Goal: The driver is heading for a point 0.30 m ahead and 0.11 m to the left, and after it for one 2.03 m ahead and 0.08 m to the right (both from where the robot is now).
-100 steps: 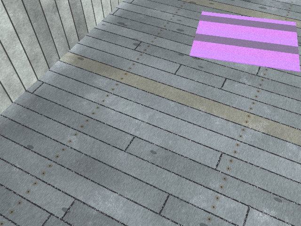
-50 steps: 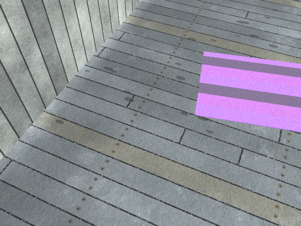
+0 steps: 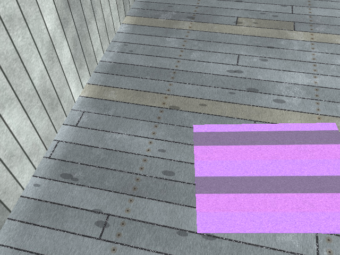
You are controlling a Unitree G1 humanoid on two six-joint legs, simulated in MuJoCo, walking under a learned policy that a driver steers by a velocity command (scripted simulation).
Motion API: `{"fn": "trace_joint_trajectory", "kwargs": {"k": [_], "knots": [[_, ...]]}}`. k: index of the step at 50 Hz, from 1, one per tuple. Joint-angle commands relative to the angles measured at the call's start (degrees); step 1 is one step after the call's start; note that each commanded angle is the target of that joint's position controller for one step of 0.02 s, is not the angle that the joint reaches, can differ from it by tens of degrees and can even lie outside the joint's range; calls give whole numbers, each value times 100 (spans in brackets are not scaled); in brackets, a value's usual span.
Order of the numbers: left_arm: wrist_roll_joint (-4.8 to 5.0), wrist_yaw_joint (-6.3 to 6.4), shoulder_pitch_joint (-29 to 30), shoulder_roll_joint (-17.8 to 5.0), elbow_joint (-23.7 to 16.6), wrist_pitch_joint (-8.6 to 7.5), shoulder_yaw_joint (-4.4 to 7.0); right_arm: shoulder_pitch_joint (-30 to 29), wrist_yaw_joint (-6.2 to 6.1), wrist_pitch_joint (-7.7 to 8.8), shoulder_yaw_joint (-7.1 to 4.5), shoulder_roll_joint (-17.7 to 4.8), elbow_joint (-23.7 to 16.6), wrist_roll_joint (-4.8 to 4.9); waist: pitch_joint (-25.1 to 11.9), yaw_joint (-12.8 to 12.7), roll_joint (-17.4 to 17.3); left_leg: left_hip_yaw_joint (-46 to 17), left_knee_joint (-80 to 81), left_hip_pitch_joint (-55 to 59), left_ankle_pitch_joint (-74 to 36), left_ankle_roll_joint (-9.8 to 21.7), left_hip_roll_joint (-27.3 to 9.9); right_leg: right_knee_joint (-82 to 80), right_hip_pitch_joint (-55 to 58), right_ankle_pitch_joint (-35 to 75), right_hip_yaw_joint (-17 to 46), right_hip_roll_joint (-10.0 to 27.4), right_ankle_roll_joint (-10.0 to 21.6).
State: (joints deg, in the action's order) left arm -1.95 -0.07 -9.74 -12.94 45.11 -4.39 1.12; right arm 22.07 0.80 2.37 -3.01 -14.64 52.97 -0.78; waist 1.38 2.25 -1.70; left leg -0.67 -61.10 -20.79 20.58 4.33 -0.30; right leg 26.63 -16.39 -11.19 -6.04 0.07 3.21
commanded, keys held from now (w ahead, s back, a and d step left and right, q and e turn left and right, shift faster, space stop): w+q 0.20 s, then q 0.10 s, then e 0.70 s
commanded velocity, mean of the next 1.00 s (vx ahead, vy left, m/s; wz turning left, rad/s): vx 0.22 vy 0.00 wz -0.02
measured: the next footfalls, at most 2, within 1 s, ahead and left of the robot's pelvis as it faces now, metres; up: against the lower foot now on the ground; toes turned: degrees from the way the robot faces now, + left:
left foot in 0.38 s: +0.32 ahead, +0.13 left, +0.00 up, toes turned +16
right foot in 0.90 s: +0.28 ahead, -0.08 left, +0.00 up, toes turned -5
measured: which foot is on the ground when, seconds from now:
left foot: up 0.00-0.36, down 0.38-0.88, up 0.90-1.00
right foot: down 0.00-0.38, up 0.40-0.88, down 0.90-1.00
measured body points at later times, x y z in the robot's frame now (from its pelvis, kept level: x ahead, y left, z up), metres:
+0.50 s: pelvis +0.21 +0.05 -0.01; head +0.25 +0.06 +0.44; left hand +0.16 +0.28 -0.16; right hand +0.40 -0.16 -0.13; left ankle +0.28 +0.12 -0.74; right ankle +0.12 -0.10 -0.66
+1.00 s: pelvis +0.24 +0.01 +0.00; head +0.26 -0.02 +0.45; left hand +0.34 +0.27 -0.12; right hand +0.32 -0.27 -0.15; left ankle +0.26 +0.13 -0.69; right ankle +0.24 -0.07 -0.74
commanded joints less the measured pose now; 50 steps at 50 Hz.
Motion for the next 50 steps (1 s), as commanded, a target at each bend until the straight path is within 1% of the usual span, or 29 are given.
{"fn": "trace_joint_trajectory", "kwargs": {"k": [1, 4, 7, 10, 13, 16, 17, 18, 19, 20, 21, 22, 23, 24, 25, 26, 28, 30, 33, 34, 40, 42, 43, 44, 45, 46, 47, 49, 50], "knots": [[64, 49, -570, -522, -27, -145, 163, 88, 97, -102, -109, -279, -302, -90, -38, -176, 767, -182, -366, -1238, -463, -72, -415, -1702, 989, 616, 1366, 1538, 440], [123, 62, -826, -581, 146, -233, 212, -368, 175, -188, -109, -177, -479, -104, 21, -133, 622, -121, -311, -1679, -951, -150, -482, -1806, 1134, 1313, 777, 1511, 482], [97, 73, -1080, -533, 316, -218, 212, -961, 238, -208, -82, -132, -703, -110, 196, -203, 598, -36, 176, -2075, -1489, -217, -518, -1856, 1258, 1610, 301, 1455, 510], [83, 78, -1170, -586, 422, -202, 223, -1594, 305, -182, 0, -40, -927, -105, 347, -300, 591, 231, 1242, -1838, -2034, -194, -452, -1833, 1235, 1820, -172, 1349, 449], [111, 130, -1294, -724, 547, -155, 247, -2012, 338, -149, 67, 25, -1101, -141, 473, -367, 554, 708, 2163, -1309, -2041, -59, -250, -1409, 1364, 3293, -612, 1379, 366], [135, 204, -1422, -869, 683, -57, 281, -1668, 284, -110, 30, -95, -1043, -216, 147, -258, 740, 889, 2529, -562, -1464, 192, 168, -437, 1718, 5048, -736, 1407, 256], [136, 219, -1453, -911, 742, -14, 287, -1247, 242, -68, -4, -162, -916, -239, -56, -104, 800, 815, 2728, -82, -1343, 308, 334, 136, 1723, 5294, -690, 1397, 254], [158, 213, -1425, -914, 769, 28, 277, -591, 188, 15, -65, -279, -677, -287, -381, 178, 685, 660, 3291, 733, -1762, 430, 435, 1014, 1545, 4793, -681, 1293, 186], [203, 182, -1470, -803, 730, 32, 233, -45, 101, 106, -152, -597, -482, -360, -787, 427, 286, 203, 3615, 1918, -3490, 588, -82, 2193, 798, 3276, -737, 1028, 32], [229, 134, -2141, 53, 575, 28, 23, 133, -33, 125, -225, -1064, -416, -360, -1742, 21, -973, -1546, 2615, 4031, -7396, 1292, -2165, 4005, -968, -2515, -615, 340, -161], [364, 178, -2279, -404, 754, 160, 129, 593, -112, 59, -290, -1200, -403, 7, -2730, 348, -612, -2488, 3014, 4174, -7605, 1961, -2751, 4921, -1155, -2874, 473, -92, -234], [334, 175, -1686, -573, 692, 209, 196, 127, -185, -9, -240, -1012, -459, 86, -2044, 277, -131, -1808, 3532, 3323, -6460, 1746, -2396, 4855, -1246, -2329, 941, 48, -236], [261, 149, -1294, -438, 612, 200, 156, -475, -233, -29, -111, -639, -506, 83, -1103, 92, -245, -1318, 3963, 2413, -5472, 1464, -2130, 4418, -1381, -1981, 880, 226, -234], [157, 148, -1209, -435, 681, 229, 174, -821, -261, -26, -9, -325, -505, 69, -564, -106, -92, -970, 4271, 1744, -5008, 1161, -1867, 4019, -1212, -1704, 872, 355, -256], [41, 142, -1401, -404, 778, 330, 193, -1030, -298, -16, 43, -199, -497, 97, -412, -305, -115, -602, 4461, 1212, -4859, 983, -1702, 3772, -781, -1484, 817, 394, -293], [-27, 134, -1591, -337, 875, 428, 203, -1091, -308, 7, 58, -202, -481, 68, -448, -400, -83, -328, 4512, 856, -4931, 907, -1585, 3766, -398, -1335, 711, 310, -306], [8, 115, -1711, -201, 880, 538, 222, -1136, -306, 71, 17, -377, -455, 23, -589, -540, -25, -24, 4550, 673, -4766, 945, -1548, 3722, -272, -1217, 630, 226, -324], [4, 111, -1524, -204, 788, 624, 259, -1178, -306, 72, -6, -436, -440, 7, -497, -540, -198, 130, 4699, 590, -3702, 940, -1541, 3476, -524, -1030, 594, 268, -328], [-41, 75, -1004, -265, 556, 722, 292, -1101, -350, -12, -22, -438, -389, 1, -261, -388, -468, 169, 5013, 608, -1711, 902, -1554, 2912, -901, -781, 513, 382, -370], [31, 43, -897, -271, 512, 739, 301, -1143, -325, -44, -21, -413, -421, -56, -270, -366, -487, 301, 4959, 576, -1540, 871, -1508, 2703, -790, -721, 480, 363, -361], [40, -40, -543, -270, 168, 769, 308, -958, -300, -220, -139, -676, -375, -84, -314, -166, -471, 318, 4592, 809, -1019, 882, -1894, 1813, -527, -1228, 161, 253, -214], [70, -59, -612, -252, 87, 732, 308, -1002, -299, -277, -187, -787, -376, -76, -335, -223, -452, 395, 4292, 829, -1127, 726, -1945, 1245, -215, -1200, 68, 183, -101], [74, -60, -772, -238, 95, 684, 308, -1040, -303, -310, -213, -837, -373, -56, -355, -337, -349, 559, 3988, 693, -1158, 513, -1884, 642, 168, -843, 34, 111, -18], [68, -45, -941, -370, 138, 621, 341, -893, -290, -348, -230, -784, -319, -87, -308, -387, 16, 768, 3480, 457, -930, 154, -1715, -91, 512, -443, 334, 131, 89], [8, 11, -1010, -848, 87, 548, 443, -677, -234, -404, -185, -477, -361, -103, -193, -322, 1290, 1293, 2137, -171, 54, -313, -1099, -1181, 719, -59, 1860, 1140, 323], [51, 64, -1090, -1594, 51, 551, 629, -1214, -307, -430, -107, -236, -774, 11, 277, -484, 2279, 1060, 1304, -1400, 1491, -625, 18, -1420, 522, 1453, 3560, 2223, 1159], [30, 123, -1307, -1360, 145, 562, 623, -1447, -325, -493, -117, -396, -777, -66, 250, -549, 1278, 350, 377, -1362, 1367, -643, -151, -1228, 491, 1862, 3134, 2098, 1413], [88, 149, -569, -1042, -22, 605, 525, -1209, -257, -457, -141, -387, -653, 38, 124, -155, 763, 18, 181, -1320, 438, -585, -190, -1060, 477, 1543, 2272, 1368, 1105], [141, 145, -293, -975, -143, 604, 502, -1179, -239, -423, -180, -510, -630, -43, 1, -97, 838, 7, 113, -1369, 156, -556, -148, -986, 674, 1763, 2118, 1181, 1008]]}}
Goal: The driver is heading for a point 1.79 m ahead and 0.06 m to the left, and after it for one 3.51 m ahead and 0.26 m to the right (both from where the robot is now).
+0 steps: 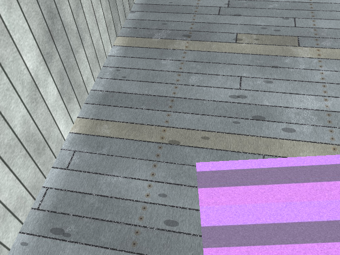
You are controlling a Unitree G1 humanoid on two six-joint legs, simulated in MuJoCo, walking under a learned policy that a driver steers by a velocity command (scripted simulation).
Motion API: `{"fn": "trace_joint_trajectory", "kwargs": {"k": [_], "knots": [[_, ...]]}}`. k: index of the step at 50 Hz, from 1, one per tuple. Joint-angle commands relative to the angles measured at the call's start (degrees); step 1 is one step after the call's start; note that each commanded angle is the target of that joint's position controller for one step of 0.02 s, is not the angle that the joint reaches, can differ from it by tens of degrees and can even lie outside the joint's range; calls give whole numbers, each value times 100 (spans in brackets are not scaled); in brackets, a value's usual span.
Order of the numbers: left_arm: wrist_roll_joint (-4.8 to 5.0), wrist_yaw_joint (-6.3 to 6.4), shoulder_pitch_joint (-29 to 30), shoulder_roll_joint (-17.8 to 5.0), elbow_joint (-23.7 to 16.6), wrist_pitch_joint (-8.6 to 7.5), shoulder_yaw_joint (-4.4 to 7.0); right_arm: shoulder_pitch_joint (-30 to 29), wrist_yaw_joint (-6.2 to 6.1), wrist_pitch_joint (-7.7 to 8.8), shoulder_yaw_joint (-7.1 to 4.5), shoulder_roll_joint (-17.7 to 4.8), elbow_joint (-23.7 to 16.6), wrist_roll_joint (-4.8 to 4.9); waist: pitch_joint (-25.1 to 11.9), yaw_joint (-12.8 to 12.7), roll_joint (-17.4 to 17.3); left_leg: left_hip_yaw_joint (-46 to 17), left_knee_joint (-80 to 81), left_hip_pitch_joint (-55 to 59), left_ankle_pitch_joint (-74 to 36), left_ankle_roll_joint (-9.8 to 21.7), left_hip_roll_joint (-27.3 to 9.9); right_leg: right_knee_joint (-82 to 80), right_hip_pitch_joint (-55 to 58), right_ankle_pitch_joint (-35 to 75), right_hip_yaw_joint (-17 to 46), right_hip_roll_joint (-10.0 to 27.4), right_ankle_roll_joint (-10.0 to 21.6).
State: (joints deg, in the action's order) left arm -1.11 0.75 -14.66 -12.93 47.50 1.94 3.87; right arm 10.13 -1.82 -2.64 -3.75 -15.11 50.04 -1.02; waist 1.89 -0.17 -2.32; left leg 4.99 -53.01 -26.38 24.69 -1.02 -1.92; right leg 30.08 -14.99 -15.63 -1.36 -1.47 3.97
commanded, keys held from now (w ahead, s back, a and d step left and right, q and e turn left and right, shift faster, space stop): e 0.20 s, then no key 0.24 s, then q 0.56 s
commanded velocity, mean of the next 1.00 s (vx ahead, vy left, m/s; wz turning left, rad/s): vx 0.00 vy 0.00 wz -0.03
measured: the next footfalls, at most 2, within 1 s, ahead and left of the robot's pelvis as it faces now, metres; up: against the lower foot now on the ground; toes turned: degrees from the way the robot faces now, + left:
left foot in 0.40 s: +0.06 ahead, +0.11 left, +0.00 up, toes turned -12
right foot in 0.76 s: -0.02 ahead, -0.08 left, +0.00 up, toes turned -1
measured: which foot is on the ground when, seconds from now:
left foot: up 0.00-0.38, down 0.40-0.76, up 0.78-1.00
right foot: down 0.00-0.40, up 0.42-0.74, down 0.76-1.00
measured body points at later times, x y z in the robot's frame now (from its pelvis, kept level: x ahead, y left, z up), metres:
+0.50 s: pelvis +0.00 +0.03 +0.00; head +0.02 +0.05 +0.45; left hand +0.15 +0.27 -0.14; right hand +0.05 -0.25 -0.11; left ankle +0.02 +0.12 -0.74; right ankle -0.02 -0.08 -0.71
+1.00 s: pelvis -0.04 +0.02 +0.01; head +0.00 +0.01 +0.45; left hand +0.04 +0.30 -0.11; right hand +0.07 -0.26 -0.13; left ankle -0.06 +0.13 -0.68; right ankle -0.06 -0.08 -0.74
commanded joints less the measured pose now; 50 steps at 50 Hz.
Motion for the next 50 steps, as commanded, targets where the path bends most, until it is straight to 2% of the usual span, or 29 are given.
{"fn": "trace_joint_trajectory", "kwargs": {"k": [1, 2, 4, 10, 16, 18, 19, 20, 21, 22, 23, 24, 25, 26, 27, 29, 30, 34, 36, 37, 38, 39, 40, 41, 42, 43, 45, 47, 50], "knots": [[73, 38, 302, -863, -455, -41, 197, 120, 45, 89, -124, -501, -287, -89, -282, 154, 859, -539, -854, -733, -377, -34, 70, -1228, 702, 2679, 1533, 1223, 941], [94, 12, 217, -845, -464, -60, 191, 144, 57, 83, -130, -488, -295, -87, -444, 128, 742, -552, -942, -702, -412, -62, 104, -1157, 840, 2941, 1533, 1214, 965], [103, -2, 13, -923, -426, -97, 217, 73, 48, 60, -111, -405, -366, -33, -497, 49, 643, -613, -775, -780, -427, -129, 93, -1104, 1062, 2971, 1641, 1216, 1001], [34, 11, -253, -1144, -427, -59, 284, -238, -16, 24, -67, -414, -618, 20, -408, -201, 856, -735, 212, -642, -175, -174, 174, -1057, 1141, 2359, 2238, 1222, 1110], [-37, -41, 105, -1110, -462, -26, 229, 15, -47, 79, -17, -397, -655, 94, -531, -141, 938, -595, 1189, 577, -51, 50, 327, -875, 582, 2639, 2361, 1119, 933], [-2, -32, 294, -1094, -435, 6, 198, 279, -59, 116, 7, -341, -604, 103, -512, 34, 884, -515, 2111, 1192, -442, 157, 391, -713, 383, 2580, 2393, 1007, 737], [48, -16, 408, -1047, -432, 25, 166, 483, -70, 160, 28, -286, -547, 81, -481, 188, 788, -502, 3037, 1722, -1075, 220, 368, -573, 123, 2201, 2339, 849, 512], [64, -3, 330, -843, -450, 11, 96, 463, -101, 222, 5, -494, -573, -6, -453, 116, 336, -1128, 3687, 2138, -1270, 332, -197, -293, -271, 1310, 2176, 552, 186], [94, -3, 59, -421, -483, -21, -23, 248, -116, 269, -13, -866, -716, -92, -559, -113, -801, -2620, 4180, 2483, -1745, 684, -1522, 545, -809, -316, 1396, -185, -112], [40, 40, 155, -820, -432, 27, 83, 82, -57, 266, -28, -1008, -726, -67, -352, -20, -974, -2991, 4012, 1481, -2527, 1409, -2030, 1187, -590, -1667, 839, -564, -186], [9, 42, 132, -877, -336, 54, 94, 15, -4, 302, 74, -657, -708, -52, -219, -78, -621, -2854, 4039, 1203, -2720, 1589, -1860, 1611, -301, -1562, 1043, -385, -220], [29, 18, 93, -730, -198, 62, 59, -273, 27, 341, 189, -326, -684, -10, -73, -219, -438, -2374, 4046, 1085, -2569, 1416, -1473, 1551, -132, -1193, 1055, -247, -278], [23, 4, -10, -627, -67, 65, 20, -449, 43, 347, 233, -249, -660, -17, -40, -320, -540, -1955, 3988, 1129, -2519, 1139, -1050, 1277, 25, -914, 852, -140, -365], [-18, -5, 38, -608, -28, 60, -2, -407, 38, 353, 215, -357, -601, 2, -34, -277, -777, -1804, 3832, 1406, -2844, 1003, -809, 909, -5, -739, 640, -91, -433], [-17, 16, 159, -629, 4, 40, -12, -235, 52, 340, 155, -548, -530, 13, -82, -144, -821, -1772, 3600, 1736, -3417, 996, -680, 657, -71, -742, 461, -165, -491], [65, 89, 347, -729, 11, 22, 9, 205, 81, 304, 19, -891, -382, 52, -277, 63, -704, -2048, 3282, 2313, -4135, 1120, -775, 463, -262, -830, 329, -268, -537], [107, 126, 405, -735, 8, 15, 10, 323, 88, 282, -32, -976, -333, 66, -311, 115, -689, -2225, 3230, 2463, -4177, 1172, -844, 408, -362, -848, 322, -264, -541], [149, 213, 415, -643, 2, -34, -7, 252, 120, 154, -150, -975, -278, 58, -336, 89, -700, -2699, 3229, 2300, -3710, 1225, -857, 109, -244, -765, 318, -263, -452], [131, 237, 109, -571, 80, -88, -22, -61, 146, 85, -192, -955, -332, 78, -398, -120, -593, -2690, 3108, 1817, -3379, 1047, -676, -630, 386, -199, 275, -268, -332], [92, 262, -44, -662, 113, -126, 3, -198, 158, 68, -191, -890, -385, 89, -446, -191, -454, -2613, 2959, 1336, -2996, 847, -517, -1007, 908, 123, 388, -110, -256], [-7, 298, -173, -984, 97, -159, 70, -244, 171, 78, -146, -697, -481, 119, -503, -206, 68, -2324, 2487, 653, -2226, 585, -206, -1399, 1429, 52, 991, 560, -69], [-52, 306, 8, -1547, 34, -144, 194, -312, 170, 87, -74, -385, -647, 206, -241, -120, 1323, -1284, 1610, -289, -615, 309, 721, -1793, 1451, 817, 2128, 1659, 486], [-83, 266, 206, -1443, -37, -140, 180, -161, 113, 53, -151, -661, -550, 40, -198, -134, 1495, -769, 194, -241, 863, 256, 692, -1646, 1003, 1982, 2373, 2403, 1109], [-44, 235, 380, -1037, -139, -152, 69, 60, 108, 14, -220, -812, -380, -11, -144, 49, 877, -886, -567, -144, 814, 263, 521, -1571, 783, 2495, 2011, 2269, 1210], [-24, 230, 635, -834, -212, -149, 1, 242, 133, -33, -243, -770, -256, -11, -58, 211, 623, -900, -923, -60, 515, 229, 454, -1453, 636, 2582, 1492, 1931, 1048], [-41, 242, 766, -793, -271, -150, -30, 289, 182, -77, -246, -741, -237, -13, -1, 274, 721, -852, -996, -134, 240, 183, 416, -1400, 676, 2544, 1103, 1652, 841], [-51, 245, 601, -924, -246, -163, -12, 169, 312, -134, -209, -668, -286, -17, 23, 131, 1033, -675, -727, -326, 44, 5, 400, -1267, 1034, 2793, 705, 1398, 721], [-46, 227, 306, -1035, -177, -155, 19, -93, 386, -158, -176, -632, -425, 13, -41, -73, 1038, -553, -312, -362, 59, -103, 348, -1158, 1357, 2921, 651, 1519, 801], [-57, 163, 191, -1211, -147, -157, 72, -311, 442, -182, -112, -546, -613, 47, -116, -196, 1089, -379, 470, 51, 164, -53, 256, -998, 1394, 2978, 503, 1690, 813]]}}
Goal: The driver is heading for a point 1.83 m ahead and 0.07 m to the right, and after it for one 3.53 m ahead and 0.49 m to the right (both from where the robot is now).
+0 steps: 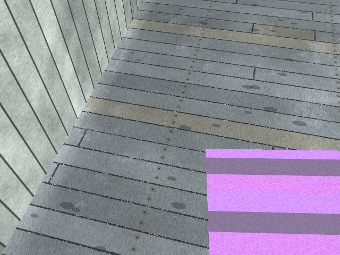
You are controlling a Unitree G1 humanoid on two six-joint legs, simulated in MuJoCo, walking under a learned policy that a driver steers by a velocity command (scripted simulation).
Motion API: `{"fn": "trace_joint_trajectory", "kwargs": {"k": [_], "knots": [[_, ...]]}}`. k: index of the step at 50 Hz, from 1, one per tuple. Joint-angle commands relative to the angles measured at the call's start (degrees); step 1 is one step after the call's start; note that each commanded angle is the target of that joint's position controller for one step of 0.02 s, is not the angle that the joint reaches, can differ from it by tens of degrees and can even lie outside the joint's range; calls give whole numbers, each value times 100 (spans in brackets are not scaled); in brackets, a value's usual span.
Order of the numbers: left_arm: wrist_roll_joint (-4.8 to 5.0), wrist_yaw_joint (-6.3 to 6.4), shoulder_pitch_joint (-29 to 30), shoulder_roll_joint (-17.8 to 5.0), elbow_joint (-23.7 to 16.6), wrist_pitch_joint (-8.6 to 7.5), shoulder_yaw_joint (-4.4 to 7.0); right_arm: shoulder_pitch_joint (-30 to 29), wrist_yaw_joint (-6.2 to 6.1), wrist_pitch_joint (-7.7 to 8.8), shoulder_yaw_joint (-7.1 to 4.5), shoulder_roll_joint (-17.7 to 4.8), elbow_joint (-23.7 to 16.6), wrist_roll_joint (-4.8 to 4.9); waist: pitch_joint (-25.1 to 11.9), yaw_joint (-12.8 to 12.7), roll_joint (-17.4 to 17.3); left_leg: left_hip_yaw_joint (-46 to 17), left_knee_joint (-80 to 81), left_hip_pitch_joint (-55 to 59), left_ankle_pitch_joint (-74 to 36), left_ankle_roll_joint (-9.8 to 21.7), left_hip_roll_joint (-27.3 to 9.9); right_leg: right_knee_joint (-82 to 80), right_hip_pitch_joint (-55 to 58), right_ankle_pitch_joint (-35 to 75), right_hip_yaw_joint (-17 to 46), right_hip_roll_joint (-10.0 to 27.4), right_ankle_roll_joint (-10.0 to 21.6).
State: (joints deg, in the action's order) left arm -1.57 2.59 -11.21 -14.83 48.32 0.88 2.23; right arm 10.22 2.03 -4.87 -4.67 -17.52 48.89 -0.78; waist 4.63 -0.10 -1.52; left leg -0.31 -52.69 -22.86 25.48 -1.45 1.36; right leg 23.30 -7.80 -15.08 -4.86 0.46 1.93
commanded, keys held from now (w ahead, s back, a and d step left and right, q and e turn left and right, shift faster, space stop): q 0.04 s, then w+q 0.16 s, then w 0.06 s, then w+e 0.40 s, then e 0.34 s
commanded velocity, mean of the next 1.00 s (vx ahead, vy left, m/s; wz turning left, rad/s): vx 0.28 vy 0.00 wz -0.07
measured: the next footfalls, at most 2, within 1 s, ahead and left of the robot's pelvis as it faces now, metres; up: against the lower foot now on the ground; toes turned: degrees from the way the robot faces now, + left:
left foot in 0.16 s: +0.01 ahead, +0.11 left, +0.00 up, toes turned +8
right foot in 0.70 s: +0.40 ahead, +0.00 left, +0.00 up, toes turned -1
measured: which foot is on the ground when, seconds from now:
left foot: up 0.00-0.14, down 0.16-0.68, up 0.70-1.00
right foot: down 0.00-0.14, up 0.16-0.68, down 0.70-1.00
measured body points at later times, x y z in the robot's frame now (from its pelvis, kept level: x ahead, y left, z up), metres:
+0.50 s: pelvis +0.11 +0.06 +0.00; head +0.12 +0.08 +0.45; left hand +0.18 +0.34 -0.14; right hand +0.14 -0.21 -0.13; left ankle -0.03 +0.11 -0.74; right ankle +0.26 -0.06 -0.68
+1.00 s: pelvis +0.35 +0.04 +0.00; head +0.41 +0.02 +0.44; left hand +0.44 +0.32 -0.12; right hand +0.47 -0.23 -0.13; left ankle +0.47 +0.21 -0.66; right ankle +0.36 +0.00 -0.74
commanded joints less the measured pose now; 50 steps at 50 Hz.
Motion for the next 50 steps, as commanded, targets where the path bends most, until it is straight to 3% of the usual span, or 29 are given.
{"fn": "trace_joint_trajectory", "kwargs": {"k": [1, 3, 5, 6, 7, 8, 9, 10, 11, 12, 13, 14, 16, 20, 23, 25, 29, 31, 33, 34, 35, 36, 37, 38, 39, 40, 41, 44, 50], "knots": [[-20, -53, -133, -1077, -234, -51, 256, -333, 62, 38, -11, -309, -545, 42, -416, -208, 1064, 248, 670, -81, 90, 41, -62, -258, 587, 2980, 781, 1521, 992], [-45, -121, -142, -1186, -239, -49, 303, -321, 69, 41, -9, -357, -623, 67, -536, -231, 1161, 450, 1075, 279, 108, 162, -13, -233, 452, 2429, 713, 1586, 928], [-65, -176, -124, -1296, -254, -52, 360, -333, 118, 56, -16, -398, -706, 56, -510, -192, 1169, 598, 1650, 725, 17, 338, 28, -361, 109, 432, 758, 1637, 799], [-41, -185, 0, -1297, -282, -47, 372, -135, 135, 84, -20, -376, -656, 26, -442, -8, 1018, 685, 2201, 1268, -262, 445, 107, -204, -337, -497, 634, 1568, 655], [-46, -189, 77, -1155, -310, -45, 344, 404, 108, 144, -65, -439, -435, -9, -471, 234, 632, 566, 2645, 2121, -266, 572, 242, 384, -1017, -1212, 391, 1365, 463], [-65, -229, 150, -737, -409, -34, 231, 1122, 33, 252, -183, -847, -221, -85, -508, 523, -832, -1066, 3653, 2854, 821, 866, -728, 2204, -2037, -1887, -340, 801, 139], [-113, -239, 728, -435, -919, -44, 115, 1466, 40, 357, -304, -1569, -328, -34, -249, 705, -1858, -4145, 4552, 2959, 1842, 1690, -2231, 3377, -3825, -2533, -205, -274, -91], [-171, -256, 988, -793, -960, -80, 176, 1351, -8, 368, -251, -1270, -300, -52, 155, 693, -869, -4051, 4666, 2410, 1985, 1977, -2298, 3829, -3909, -1935, 656, 143, -57], [-14, -338, 809, -928, -849, -138, 223, 969, -70, 378, -134, -945, -368, -15, 342, 378, -596, -3418, 4667, 2103, 1974, 1841, -2008, 3776, -3719, -1168, 667, 329, -36], [25, -407, 524, -918, -686, -229, 216, 706, -168, 413, -77, -757, -406, 19, 473, 154, -521, -2857, 4737, 1971, 1388, 1585, -1620, 3518, -3511, -598, 664, 440, -115], [-60, -448, 380, -904, -545, -274, 219, 583, -241, 476, -39, -671, -432, 31, 392, 84, -463, -2401, 4748, 2069, 522, 1429, -1350, 3364, -3304, -222, 619, 475, -182], [-141, -494, 152, -839, -370, -273, 194, 592, -267, 557, 16, -541, -381, 7, 194, 40, -392, -1929, 4709, 2231, -419, 1351, -1170, 3356, -3130, 100, 523, 474, -227], [-163, -542, 78, -780, -280, -249, 193, 859, -208, 698, 17, -582, -227, -1, -24, 72, -157, -1429, 4615, 2510, -1733, 1301, -1133, 3410, -3172, 397, 401, 476, -280], [-65, -565, 508, -658, -389, -185, 177, 1382, -166, 795, 53, -513, 62, -34, 78, 311, -251, -901, 4682, 2851, -2312, 1220, -1178, 3379, -3832, 684, 383, 489, -297], [-29, -584, 780, -584, -486, -191, 163, 1524, -187, 850, 95, -453, 202, -96, 331, 399, -225, -519, 4789, 2817, -2632, 1142, -1210, 3085, -4044, 886, 613, 227, -217], [-32, -606, 921, -512, -547, -218, 132, 1448, -211, 902, 130, -404, 246, -103, 434, 378, -212, -186, 4807, 2749, -3043, 1061, -1195, 2657, -3912, 1087, 607, 63, -139], [-91, -656, 1428, -294, -824, -242, -6, 1542, -304, 968, 215, -307, 429, -65, 519, 428, -210, 285, 4726, 2922, -4505, 923, -1292, 1622, -3425, 1123, -61, -20, 137], [-61, -620, 1208, -303, -832, -238, -19, 1499, -357, 991, 226, -428, 489, -88, 201, 223, -376, 552, 4065, 3092, -6822, 767, -1330, 1276, -2612, 812, -421, -334, 410], [-17, -550, 97, -523, -555, -268, 63, 1418, -451, 940, 172, -687, 516, -138, -561, -321, -624, 672, 2407, 3337, -8312, 676, -1403, 1082, -1510, 399, -463, -669, 644], [-44, -494, -850, -715, -261, -333, 151, 1355, -471, 901, 151, -769, 490, -132, -1041, -697, -590, 749, 1087, 2952, -7919, 636, -1356, 685, -396, 553, -280, -757, 779], [-144, -404, -1650, -1022, -84, -366, 267, 1256, -445, 938, 193, -690, 342, -64, -1549, -1046, -235, 852, -582, 1796, -6074, 560, -1116, 408, 1035, 392, 665, -46, 1061], [-206, -332, -1438, -1695, -188, -328, 441, 1655, -310, 998, 340, 82, 20, 78, -2029, -436, 1382, 759, -3104, -880, 168, 226, 246, 405, 2830, 2048, 3912, 1934, 2131], [144, -347, -1405, -1607, -137, -305, 493, 1235, -322, 1021, 209, -504, -15, 17, -2409, -612, 359, -433, -3728, -1143, 241, 324, 238, -9, 2696, 3177, 4575, 1959, 2346], [172, -311, -923, -1482, -179, -296, 465, 953, -313, 1067, 235, -452, -181, 71, -1618, -356, 281, -530, -3470, -1298, -360, 349, -97, -101, 1895, 3816, 3564, 1834, 2180], [187, -328, -660, -1030, -213, -298, 355, 840, -303, 1089, 264, -412, -217, 13, -993, -220, -35, -362, -3023, -1246, -556, 311, -292, -235, 1092, 4462, 2943, 1613, 2001], [191, -320, -465, -781, -244, -306, 288, 763, -300, 1022, 243, -407, -213, -60, -650, -57, -208, -355, -2672, -1098, -570, 253, -418, -363, 510, 4586, 2478, 1281, 1776], [205, -296, -365, -631, -241, -305, 233, 829, -279, 899, 251, -382, -262, -138, -569, 99, -120, -339, -2341, -835, -546, 155, -469, -525, 65, 4689, 2144, 1021, 1654], [158, -316, -414, -886, -217, -375, 276, 950, -268, 614, 276, -175, -360, -170, -690, 283, 58, -190, -1567, -533, -594, -82, -430, -516, -424, 5409, 1711, 735, 1513], [170, -220, -749, -992, -282, -201, 316, 122, -299, 439, 242, -293, -766, -133, -894, -18, 482, -119, -536, -1075, -1469, -230, -396, -234, -97, 4956, 1875, 409, 853]]}}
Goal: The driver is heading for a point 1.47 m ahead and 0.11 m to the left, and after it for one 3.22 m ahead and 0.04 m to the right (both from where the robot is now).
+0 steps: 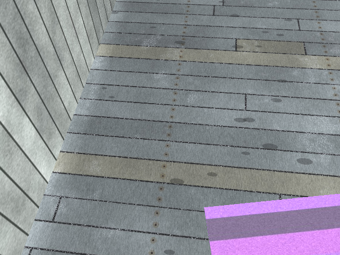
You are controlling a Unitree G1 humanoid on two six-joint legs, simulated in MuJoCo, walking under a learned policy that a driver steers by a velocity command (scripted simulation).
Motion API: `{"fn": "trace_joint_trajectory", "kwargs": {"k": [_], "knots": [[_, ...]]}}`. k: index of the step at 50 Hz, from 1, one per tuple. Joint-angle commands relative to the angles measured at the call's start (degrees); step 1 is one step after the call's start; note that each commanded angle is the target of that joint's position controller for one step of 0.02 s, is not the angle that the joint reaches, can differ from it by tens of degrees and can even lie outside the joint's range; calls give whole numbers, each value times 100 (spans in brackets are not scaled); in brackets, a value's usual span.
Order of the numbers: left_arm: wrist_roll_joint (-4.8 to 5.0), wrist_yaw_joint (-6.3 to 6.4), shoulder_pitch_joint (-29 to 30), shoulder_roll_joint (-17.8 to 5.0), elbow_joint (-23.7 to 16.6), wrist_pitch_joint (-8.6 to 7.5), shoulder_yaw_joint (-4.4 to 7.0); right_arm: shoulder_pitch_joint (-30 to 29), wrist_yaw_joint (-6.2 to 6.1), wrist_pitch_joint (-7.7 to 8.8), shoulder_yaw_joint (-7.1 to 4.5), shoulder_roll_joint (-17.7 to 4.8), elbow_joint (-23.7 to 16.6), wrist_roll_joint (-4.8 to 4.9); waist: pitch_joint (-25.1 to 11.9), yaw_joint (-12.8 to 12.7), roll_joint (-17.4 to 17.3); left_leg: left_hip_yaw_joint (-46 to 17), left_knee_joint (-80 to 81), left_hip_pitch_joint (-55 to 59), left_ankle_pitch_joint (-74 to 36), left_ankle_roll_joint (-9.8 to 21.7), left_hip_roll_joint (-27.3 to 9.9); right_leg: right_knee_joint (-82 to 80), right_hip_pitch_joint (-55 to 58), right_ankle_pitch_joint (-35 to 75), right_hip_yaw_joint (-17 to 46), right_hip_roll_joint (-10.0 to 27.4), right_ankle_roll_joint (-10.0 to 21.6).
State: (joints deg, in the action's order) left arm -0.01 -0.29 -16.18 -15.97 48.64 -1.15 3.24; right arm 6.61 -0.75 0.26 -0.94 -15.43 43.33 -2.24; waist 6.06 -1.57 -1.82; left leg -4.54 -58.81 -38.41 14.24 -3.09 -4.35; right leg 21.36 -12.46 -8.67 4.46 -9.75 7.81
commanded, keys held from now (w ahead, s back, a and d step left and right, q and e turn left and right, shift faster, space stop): e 0.14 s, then no key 0.08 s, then w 0.08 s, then w+q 0.70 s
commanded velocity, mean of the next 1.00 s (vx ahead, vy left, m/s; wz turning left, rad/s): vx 0.30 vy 0.00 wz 0.07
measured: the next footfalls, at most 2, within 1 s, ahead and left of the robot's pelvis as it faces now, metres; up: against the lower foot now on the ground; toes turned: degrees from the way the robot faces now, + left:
left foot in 0.30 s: +0.19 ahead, +0.13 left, +0.00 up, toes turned -14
right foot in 0.76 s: +0.34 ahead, -0.09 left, +0.00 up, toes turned +3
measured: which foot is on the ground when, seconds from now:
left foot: up 0.00-0.28, down 0.30-0.78, up 0.80-1.00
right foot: down 0.00-0.30, up 0.32-0.74, down 0.76-1.00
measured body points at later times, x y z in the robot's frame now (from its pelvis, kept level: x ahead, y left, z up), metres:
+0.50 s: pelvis +0.14 +0.05 +0.01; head +0.16 +0.08 +0.46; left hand +0.29 +0.30 -0.12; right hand +0.15 -0.22 -0.11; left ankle +0.16 +0.14 -0.74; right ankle +0.09 -0.07 -0.68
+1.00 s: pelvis +0.33 -0.01 +0.01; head +0.35 -0.03 +0.46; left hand +0.36 +0.27 -0.10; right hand +0.47 -0.27 -0.12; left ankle +0.33 +0.13 -0.66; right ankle +0.30 -0.10 -0.74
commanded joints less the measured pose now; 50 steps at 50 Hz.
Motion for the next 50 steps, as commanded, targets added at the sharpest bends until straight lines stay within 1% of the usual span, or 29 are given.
{"fn": "trace_joint_trajectory", "kwargs": {"k": [1, 4, 7, 11, 13, 14, 15, 16, 17, 18, 19, 20, 21, 22, 25, 30, 33, 35, 37, 38, 39, 40, 41, 42, 43, 44, 46, 49, 50], "knots": [[14, 95, -331, -891, -321, 40, 224, 335, -23, -94, -132, -525, -271, 25, -1031, 61, 542, 263, 186, 368, -409, -67, 174, -2, 503, 4107, 1078, 1442, 190], [-24, 163, -522, -926, -358, 132, 256, -48, -38, -120, -123, -585, -421, 61, -924, -98, 594, 132, 529, 60, -324, -51, 213, 119, 921, 3722, 1527, 1544, 161], [-81, 196, -617, -968, -401, 191, 287, -273, -72, -88, -102, -644, -524, 110, -821, -176, 645, 30, 922, 34, 11, 21, 354, 349, 1237, 3922, 1891, 1638, 268], [-141, 197, -475, -932, -461, 236, 262, -106, -99, -2, -74, -699, -503, 179, -792, -128, 717, 72, 1735, 795, 367, 247, 517, 678, 1228, 4331, 2053, 1673, 310], [-131, 172, -279, -920, -482, 221, 239, 277, -71, 63, -55, -651, -416, 155, -858, 102, 734, 168, 2638, 1893, 340, 396, 633, 681, 721, 2927, 2192, 1498, 191], [-88, 165, -167, -898, -479, 191, 215, 577, -78, 120, -53, -614, -339, 96, -861, 345, 605, 169, 3414, 2718, -4, 513, 631, 887, 281, 1989, 2164, 1289, 71], [-53, 141, -260, -586, -530, 125, 107, 854, -119, 184, -100, -838, -313, 4, -1095, 417, -60, -692, 3918, 3528, 299, 757, -129, 1610, -202, 650, 1807, 954, -126], [-63, 114, -535, -208, -625, 84, -6, 917, -138, 154, -177, -1330, -333, -10, -1188, 239, -1301, -2767, 4495, 4203, 472, 1373, -1445, 2674, -1328, -2137, 746, -32, -376], [-228, 134, -708, -720, -534, 93, 92, 1329, -54, 100, -249, -1379, -50, 50, -943, 220, -1154, -3856, 4631, 3823, 798, 1885, -1766, 3389, -1846, -3032, 538, -32, -390], [-289, 92, -556, -839, -445, 66, 118, 1168, 22, 109, -191, -1047, -59, 112, -462, 127, -470, -3527, 4667, 3550, 1513, 1888, -1508, 3705, -2042, -2577, 606, 268, -401], [-305, 17, -235, -827, -452, 43, 103, 926, 75, 123, -154, -816, -66, 137, -169, 105, -182, -2910, 4730, 3250, 1792, 1706, -1134, 3609, -2062, -2068, 365, 545, -477], [-291, -51, -27, -779, -506, 21, 89, 795, 95, 132, -150, -788, -67, 136, -138, 72, -360, -2479, 4872, 3154, 1575, 1498, -819, 3393, -1988, -1720, 131, 712, -563], [-302, -102, 83, -720, -524, -1, 61, 879, 97, 169, -164, -810, -6, 135, -209, 113, -599, -2186, 4909, 3205, 987, 1434, -576, 3314, -1910, -1405, -44, 783, -654], [-311, -134, 127, -643, -500, -15, 19, 1007, 109, 209, -187, -831, 69, 143, -357, 143, -641, -1953, 4866, 3292, 370, 1429, -418, 3311, -1824, -1158, -160, 807, -724], [-274, -151, 476, -505, -589, -62, -65, 1419, 107, 281, -262, -868, 262, 206, -534, 238, -510, -1755, 4794, 3456, -349, 1555, -333, 2926, -1874, -993, -313, 871, -893], [-210, -118, 1376, -398, -878, -116, -164, 1909, 80, 240, -383, -937, 446, 156, -383, 527, -523, -1943, 4809, 3353, 49, 1676, -356, 1937, -1968, -775, -362, 927, -1024], [-155, -98, 1645, -402, -1041, -178, -195, 1994, 107, 231, -454, -988, 458, 117, -404, 578, -516, -2098, 4600, 3156, -96, 1668, -372, 1538, -1680, -693, -366, 862, -981], [-115, -66, 1510, -416, -1073, -232, -198, 1844, 118, 221, -494, -1009, 403, 101, -438, 428, -525, -2172, 4382, 2794, -337, 1553, -321, 1161, -1067, -650, -348, 779, -914], [-96, 2, 824, -431, -885, -300, -168, 1511, 101, 208, -525, -1029, 303, 134, -526, -15, -365, -2120, 3907, 2085, -399, 1276, -55, 380, 302, -251, -344, 696, -835], [-137, 83, 355, -663, -760, -353, -89, 1486, 98, 246, -501, -894, 267, 172, -734, -217, -95, -1902, 3350, 1576, -223, 1073, 220, 206, 1227, -306, -102, 965, -749], [-240, 188, -368, -1155, -714, -386, 38, 1428, 126, 320, -395, -488, 120, 251, -1239, -541, 790, -1212, 1908, 1014, 472, 837, 665, -316, 2172, -1610, 1139, 2203, -512], [-265, 222, -640, -1740, -654, -289, 185, 1543, 126, 309, -331, -275, -118, 307, -1424, -456, 1900, -330, 612, -30, 1907, 734, 1336, -1193, 2441, -3387, 3403, 3368, -26], [-250, 208, -333, -1370, -656, -230, 158, 1717, 98, 209, -386, -647, 38, 147, -858, -117, 1207, -239, -181, -268, 1644, 767, 728, -1146, 1778, -3751, 3512, 3424, 147], [-186, 167, -26, -862, -762, -248, 41, 1567, 160, 180, -404, -668, 140, 76, -403, -14, 651, -252, -341, -235, 1130, 777, 545, -1148, 1296, -3226, 2867, 3098, 99], [-176, 137, 150, -591, -778, -292, -24, 1473, 222, 168, -384, -535, 175, 70, -196, 81, 537, -207, -282, -107, 726, 711, 377, -1220, 985, -2182, 2069, 2795, 19], [-181, 143, 173, -473, -763, -342, -59, 1379, 276, 135, -392, -505, 173, 37, -202, 113, 676, -112, -266, -24, 490, 647, 276, -1271, 908, -1445, 1500, 2576, -48], [-155, 130, -4, -454, -652, -434, -55, 1206, 360, 62, -386, -488, 106, 0, -327, 117, 832, 38, -461, -52, 106, 555, 242, -1239, 977, -140, 739, 2318, -106], [-101, 103, -290, -460, -506, -521, -28, 793, 369, -7, -376, -448, -68, 18, -418, 126, 739, 121, -584, -363, -264, 483, 193, -1207, 1164, 1030, 141, 2331, -127], [-128, 74, -330, -528, -469, -552, 1, 592, 419, -29, -373, -434, -157, -2, -362, 115, 758, 195, -524, -428, -473, 436, 183, -1225, 1120, 1354, -74, 2314, -112]]}}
